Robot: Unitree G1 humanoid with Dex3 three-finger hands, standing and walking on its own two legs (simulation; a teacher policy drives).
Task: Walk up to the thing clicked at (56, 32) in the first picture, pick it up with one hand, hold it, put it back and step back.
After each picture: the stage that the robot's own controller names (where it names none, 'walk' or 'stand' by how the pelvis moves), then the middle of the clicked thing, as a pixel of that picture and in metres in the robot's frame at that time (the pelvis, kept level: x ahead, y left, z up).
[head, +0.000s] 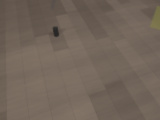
stand; (55, 31) +1.58 +0.37 -0.72
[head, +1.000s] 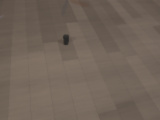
walk; (66, 39) +1.46 +0.16 -0.70
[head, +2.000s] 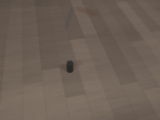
walk; (70, 66) +0.95 +0.13 -0.70
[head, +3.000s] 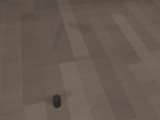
walk; (56, 101) +0.61 +0.17 -0.71
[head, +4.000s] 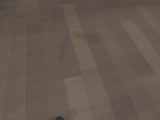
stand; out of the picture +0.45 +0.21 -0.70
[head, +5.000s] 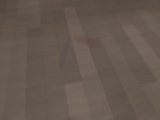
stand; out of the picture +0.40 +0.20 -0.72
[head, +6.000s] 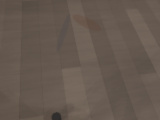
walk; (56, 118) +0.35 +0.15 -0.71
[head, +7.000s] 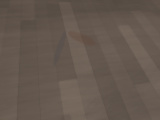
walk; out of the picture +0.39 +0.16 -0.71
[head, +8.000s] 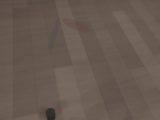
stand; (50, 114) +0.42 +0.21 -0.70
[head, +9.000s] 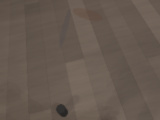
walk; (62, 110) +0.39 +0.25 -0.67
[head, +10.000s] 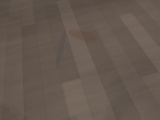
stand; out of the picture +0.34 +0.25 -0.71
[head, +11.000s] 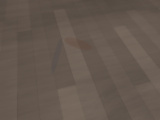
stand; out of the picture +0.35 +0.22 -0.71
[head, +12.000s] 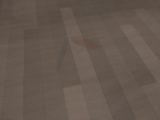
stand; out of the picture +0.35 +0.21 -0.72
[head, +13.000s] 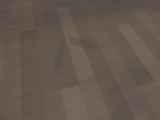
stand; out of the picture +0.33 +0.21 -0.72
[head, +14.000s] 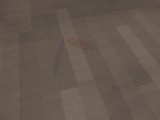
stand; out of the picture +0.33 +0.22 -0.72
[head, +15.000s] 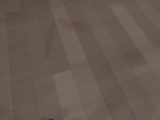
go down; out of the picture +0.34 +0.22 -0.70
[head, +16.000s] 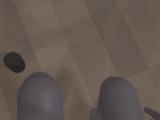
go down; (15, 63) +0.38 +0.29 -0.29
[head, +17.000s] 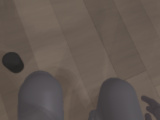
approach; (14, 63) +0.37 +0.30 -0.29
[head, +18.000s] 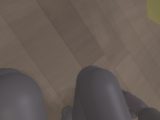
close in; out of the picture +0.34 +0.33 -0.21
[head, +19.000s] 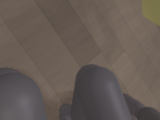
close; out of the picture +0.34 +0.33 -0.21
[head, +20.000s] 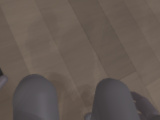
lift; out of the picture +0.30 +0.31 -0.09
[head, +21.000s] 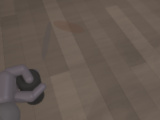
lift; (31, 87) +0.32 +0.18 +0.03
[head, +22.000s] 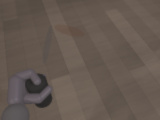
hold; (39, 91) +0.32 +0.17 -0.01
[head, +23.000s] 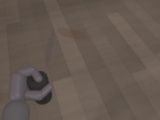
hold; (40, 88) +0.33 +0.17 +0.00
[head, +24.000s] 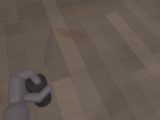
crouch; (39, 91) +0.33 +0.17 -0.01
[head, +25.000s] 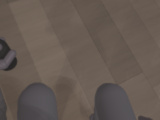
lower; (2, 56) +0.41 +0.28 -0.10
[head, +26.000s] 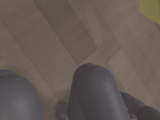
lower; out of the picture +0.36 +0.35 -0.22
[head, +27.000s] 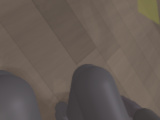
lower; out of the picture +0.36 +0.35 -0.22
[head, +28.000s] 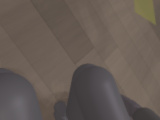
lower; out of the picture +0.35 +0.35 -0.22
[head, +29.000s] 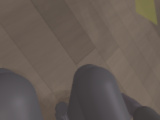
lower; out of the picture +0.34 +0.35 -0.21
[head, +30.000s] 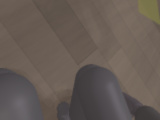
loosen; out of the picture +0.33 +0.35 -0.21
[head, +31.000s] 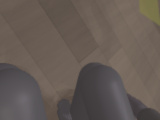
withdraw; out of the picture +0.34 +0.34 -0.21
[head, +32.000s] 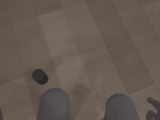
walk; (40, 77) +0.40 +0.27 -0.43
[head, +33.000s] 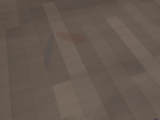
stand; out of the picture +0.34 +0.22 -0.66
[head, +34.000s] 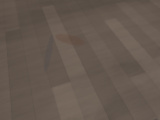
stand; out of the picture +0.34 +0.23 -0.67
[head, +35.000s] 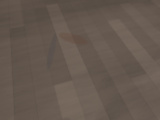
stand; out of the picture +0.35 +0.23 -0.69
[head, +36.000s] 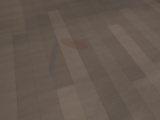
stand; out of the picture +0.36 +0.22 -0.72
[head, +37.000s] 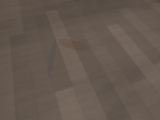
stand; out of the picture +0.33 +0.22 -0.73
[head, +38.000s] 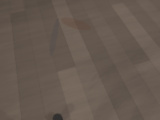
walk; out of the picture +0.37 +0.20 -0.70
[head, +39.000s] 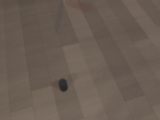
walk; (63, 85) +0.62 +0.18 -0.69
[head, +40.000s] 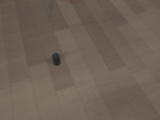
stand; (56, 59) +0.93 +0.28 -0.70
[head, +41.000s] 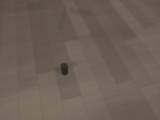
stand; (64, 69) +0.94 +0.21 -0.71
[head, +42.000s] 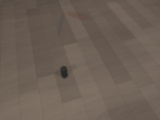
stand; (64, 72) +0.95 +0.21 -0.73
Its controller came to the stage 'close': yes
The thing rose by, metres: 0.71
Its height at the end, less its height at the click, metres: +0.00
